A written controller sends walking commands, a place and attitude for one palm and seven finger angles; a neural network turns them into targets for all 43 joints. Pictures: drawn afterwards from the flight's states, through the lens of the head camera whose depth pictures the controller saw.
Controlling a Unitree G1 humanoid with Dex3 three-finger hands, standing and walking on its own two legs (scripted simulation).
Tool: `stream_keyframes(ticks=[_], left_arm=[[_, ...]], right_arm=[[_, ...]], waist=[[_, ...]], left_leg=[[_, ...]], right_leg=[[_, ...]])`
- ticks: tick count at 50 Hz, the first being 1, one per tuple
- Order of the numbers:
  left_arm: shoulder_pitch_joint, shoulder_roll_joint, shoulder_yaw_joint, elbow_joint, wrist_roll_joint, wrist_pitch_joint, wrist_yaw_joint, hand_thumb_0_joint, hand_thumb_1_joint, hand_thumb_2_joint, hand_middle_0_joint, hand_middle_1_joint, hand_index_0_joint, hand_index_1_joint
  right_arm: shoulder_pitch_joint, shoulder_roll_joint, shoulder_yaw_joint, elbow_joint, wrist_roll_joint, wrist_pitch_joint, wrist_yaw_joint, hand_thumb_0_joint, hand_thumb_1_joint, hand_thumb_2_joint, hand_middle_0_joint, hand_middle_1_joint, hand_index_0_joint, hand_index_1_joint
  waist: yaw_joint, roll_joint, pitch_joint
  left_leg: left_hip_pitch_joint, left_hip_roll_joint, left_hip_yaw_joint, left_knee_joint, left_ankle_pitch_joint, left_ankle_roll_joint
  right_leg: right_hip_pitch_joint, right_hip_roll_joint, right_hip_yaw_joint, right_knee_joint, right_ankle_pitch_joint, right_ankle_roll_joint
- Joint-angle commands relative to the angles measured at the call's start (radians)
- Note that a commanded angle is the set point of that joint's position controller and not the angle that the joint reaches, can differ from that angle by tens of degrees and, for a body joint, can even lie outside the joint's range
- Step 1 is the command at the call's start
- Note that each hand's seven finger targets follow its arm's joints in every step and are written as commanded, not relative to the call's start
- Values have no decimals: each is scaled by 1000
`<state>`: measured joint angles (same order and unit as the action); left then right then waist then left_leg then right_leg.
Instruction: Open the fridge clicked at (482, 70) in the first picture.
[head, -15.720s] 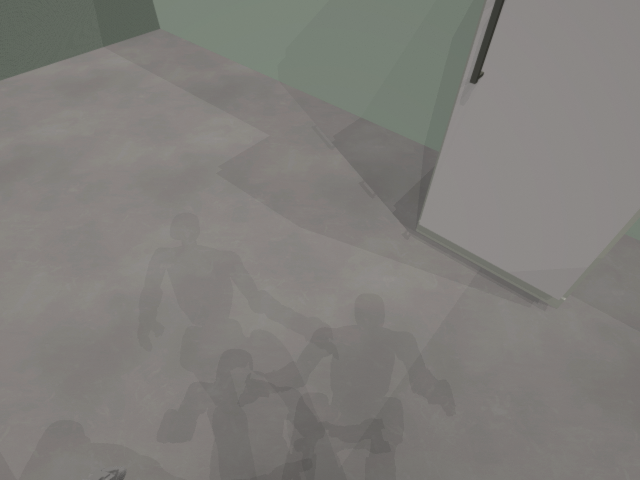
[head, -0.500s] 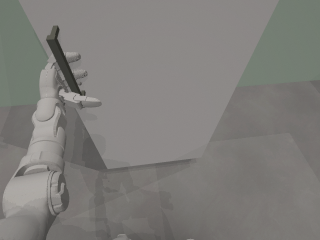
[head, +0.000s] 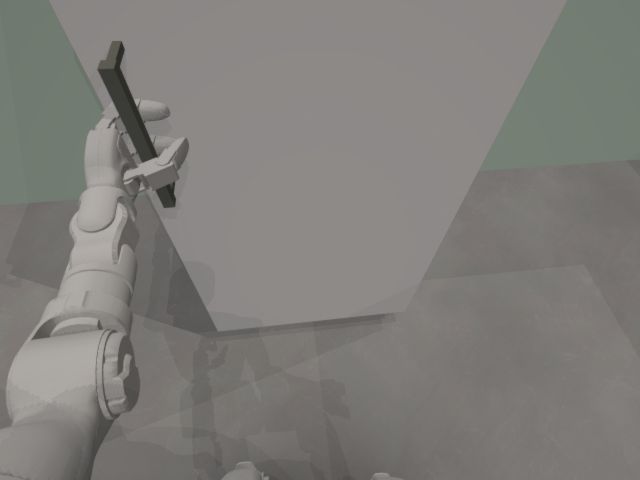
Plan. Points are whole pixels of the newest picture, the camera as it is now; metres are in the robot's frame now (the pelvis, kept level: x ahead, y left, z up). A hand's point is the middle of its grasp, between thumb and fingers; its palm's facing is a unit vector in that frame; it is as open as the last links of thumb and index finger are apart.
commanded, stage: grip the handle and tug to test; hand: left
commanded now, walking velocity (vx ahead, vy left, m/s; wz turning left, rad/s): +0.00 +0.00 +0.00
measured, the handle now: (146, 136) +0.53 +0.22 +0.12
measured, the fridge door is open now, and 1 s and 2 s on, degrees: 0 1 28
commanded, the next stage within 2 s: pull the door a little, standing still in 0.84 s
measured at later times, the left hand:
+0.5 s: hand (165, 157) +0.48 +0.18 +0.12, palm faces +0.10 -0.99 +0.00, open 5.0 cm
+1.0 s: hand (165, 162) +0.48 +0.18 +0.12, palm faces +0.09 -1.00 +0.01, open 5.1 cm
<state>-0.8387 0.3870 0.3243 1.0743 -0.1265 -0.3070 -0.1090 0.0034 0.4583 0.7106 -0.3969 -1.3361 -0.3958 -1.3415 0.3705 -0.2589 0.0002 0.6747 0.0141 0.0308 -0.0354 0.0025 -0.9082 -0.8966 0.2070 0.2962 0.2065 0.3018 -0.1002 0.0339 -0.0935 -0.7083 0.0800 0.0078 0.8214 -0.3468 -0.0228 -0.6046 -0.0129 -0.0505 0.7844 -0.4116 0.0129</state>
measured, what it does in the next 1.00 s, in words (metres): stands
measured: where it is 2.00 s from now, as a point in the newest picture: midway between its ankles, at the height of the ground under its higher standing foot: outside the picture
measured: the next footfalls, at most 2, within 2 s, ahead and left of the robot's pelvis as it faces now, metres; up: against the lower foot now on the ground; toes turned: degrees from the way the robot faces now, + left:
none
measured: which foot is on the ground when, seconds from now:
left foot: down 0.00-1.00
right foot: down 0.00-1.00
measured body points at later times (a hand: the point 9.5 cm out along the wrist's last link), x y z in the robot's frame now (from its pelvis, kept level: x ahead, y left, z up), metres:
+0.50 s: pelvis +0.00 +0.00 +0.00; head +0.08 +0.00 +0.44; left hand +0.47 +0.24 +0.12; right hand +0.04 -0.27 -0.12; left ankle +0.03 +0.13 -0.70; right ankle -0.02 -0.13 -0.70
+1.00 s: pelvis +0.03 +0.00 +0.01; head +0.09 +0.00 +0.46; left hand +0.46 +0.23 +0.12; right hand +0.09 -0.26 -0.11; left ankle +0.03 +0.13 -0.70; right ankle -0.02 -0.13 -0.70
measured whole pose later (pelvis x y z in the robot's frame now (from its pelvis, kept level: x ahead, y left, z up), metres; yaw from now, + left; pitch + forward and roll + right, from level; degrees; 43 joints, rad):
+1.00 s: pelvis +0.03 +0.00 +0.01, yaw -1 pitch +13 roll -1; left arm -0.59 0.32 0.30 0.76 -0.18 -0.21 -0.10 0.01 0.84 0.84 -0.37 -1.40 -0.38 -1.40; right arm 0.36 -0.25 -0.01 0.62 0.03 0.05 -0.02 0.00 -0.91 -0.90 0.21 0.30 0.21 0.30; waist -0.07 0.04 -0.11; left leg -0.60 0.08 0.04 0.77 -0.38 -0.02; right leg -0.51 -0.01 -0.02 0.72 -0.42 0.02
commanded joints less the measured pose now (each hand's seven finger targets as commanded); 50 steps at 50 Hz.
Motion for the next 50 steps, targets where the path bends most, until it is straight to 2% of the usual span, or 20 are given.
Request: stream_keyframes(ticks=[1,3,6,9,11,12,14,16,19,20,22,25,30,34,36,39,41,47,48,50], left_arm=[[-483,158,-23,-233,1,-70,-15,0,900,900,-450,-1400,-450,-1400],[-511,140,-45,-234,2,-68,-13,0,900,900,-450,-1400,-450,-1400],[-506,174,-15,-230,2,-70,-11,0,900,900,-450,-1400,-450,-1400],[-505,172,-24,-221,3,-69,-17,0,900,900,-450,-1400,-450,-1400],[-506,161,-27,-240,0,-72,-20,0,900,900,-450,-1400,-450,-1400],[-493,168,-21,-237,1,-71,-19,0,900,900,-450,-1400,-450,-1400],[-491,168,-20,-214,-1,-66,-17,0,900,900,-450,-1400,-450,-1400],[-507,146,-43,-219,0,-65,-20,0,900,900,-450,-1400,-450,-1400],[-503,182,-16,-205,2,-60,-17,0,900,900,-450,-1400,-450,-1400],[-525,158,-38,-209,1,-57,-20,0,900,900,-450,-1400,-450,-1400],[-515,181,-16,-199,-1,-55,-20,0,900,900,-450,-1400,-450,-1400],[-476,152,-30,-216,-6,-56,-23,0,900,900,-450,-1400,-450,-1400],[-424,170,-8,-230,-15,-49,-28,0,900,900,-450,-1400,-450,-1400],[-317,164,6,-279,-25,-44,-33,0,900,900,-450,-1400,-450,-1400],[-255,127,-13,-329,-33,-37,-36,0,900,900,-450,-1400,-450,-1400],[-205,152,8,-382,-37,-22,-32,0,900,900,-450,-1400,-450,-1400],[-140,113,-13,-443,-45,-12,-33,0,900,900,-450,-1400,-450,-1400],[-45,98,-18,-571,-53,29,-19,0,900,900,-450,-1400,-450,-1400],[-125,79,-49,-575,-46,35,-14,0,900,900,-450,-1400,-450,-1400],[-209,191,38,-527,-34,41,0,0,900,900,-450,-1400,-450,-1400]], right_arm=[[98,-154,-56,-70,-4,-26,-4,0,-900,-900,200,300,200,300],[101,-154,-55,-66,-3,-24,-4,0,-900,-900,200,300,200,300],[107,-158,-59,-60,-4,-26,-5,0,-900,-900,200,300,200,300],[106,-158,-54,-63,-3,-25,-6,0,-900,-900,200,300,200,300],[106,-153,-56,-61,-5,-27,-5,0,-900,-900,200,300,200,300],[110,-155,-57,-62,-4,-26,-4,0,-900,-900,200,300,200,300],[111,-157,-55,-61,-5,-25,-5,0,-900,-900,200,300,200,300],[102,-154,-55,-62,-2,-25,-5,0,-900,-900,200,300,200,300],[108,-159,-53,-62,-3,-24,-7,0,-900,-900,200,300,200,300],[103,-157,-52,-62,-2,-25,-7,0,-900,-900,200,300,200,300],[104,-157,-52,-62,-3,-24,-9,0,-900,-900,200,300,200,300],[98,-153,-52,-73,-2,-24,-5,0,-900,-900,200,300,200,300],[92,-155,-54,-84,1,-19,-4,0,-900,-900,200,300,200,300],[83,-154,-56,-104,2,-13,0,0,-900,-900,200,300,200,300],[67,-145,-58,-119,6,-14,5,0,-900,-900,200,300,200,300],[63,-150,-59,-128,8,-10,5,0,-900,-900,200,300,200,300],[46,-142,-62,-143,12,-13,9,0,-900,-900,200,300,200,300],[35,-138,-65,-153,14,-15,12,0,-900,-900,200,300,200,300],[35,-137,-62,-144,15,-13,9,0,-900,-900,200,300,200,300],[51,-149,-64,-119,8,-6,-2,0,-900,-900,200,300,200,300]], waist=[[-37,60,-381],[-53,35,-361],[-46,46,-388],[-48,31,-360],[-42,67,-388],[-42,46,-391],[-48,15,-367],[-53,40,-353],[-49,30,-349],[-62,32,-353],[-51,28,-347],[-40,60,-377],[-27,24,-375],[0,6,-398],[18,35,-415],[28,9,-396],[38,31,-407],[48,35,-402],[21,34,-377],[14,10,-362]], left_leg=[[383,-55,-32,-61,279,42],[373,-53,-33,-64,266,45],[380,-55,-30,-59,264,46],[352,-57,-30,-65,245,48],[380,-57,-28,-60,269,46],[380,-56,-32,-60,280,45],[359,-57,-30,-60,263,49],[361,-58,-28,-63,247,48],[346,-59,-29,-63,239,50],[350,-59,-28,-62,232,50],[336,-60,-27,-65,227,51],[368,-59,-26,-62,256,46],[348,-61,-18,-64,272,49],[361,-62,-10,-66,326,50],[384,-61,-4,-70,360,46],[369,-61,0,-74,384,49],[398,-60,8,-77,425,47],[432,-55,10,-84,536,45],[439,-53,7,-80,541,45],[411,-57,5,-77,511,47]], right_leg=[[10,59,3,-96,331,-20],[4,60,2,-100,327,-18],[10,60,6,-102,326,-17],[19,59,7,-104,317,-19],[18,59,6,-100,335,-19],[21,60,4,-98,342,-20],[23,61,5,-103,333,-18],[6,60,7,-107,321,-17],[15,59,8,-107,315,-18],[2,57,9,-110,311,-14],[14,56,11,-110,311,-15],[12,57,5,-101,323,-18],[53,57,8,-103,362,-16],[105,59,3,-96,419,-20],[120,61,0,-92,449,-21],[157,61,0,-93,487,-22],[169,61,0,-94,525,-21],[208,60,-3,-94,612,-20],[184,59,-3,-99,612,-17],[183,57,8,-103,611,-15]])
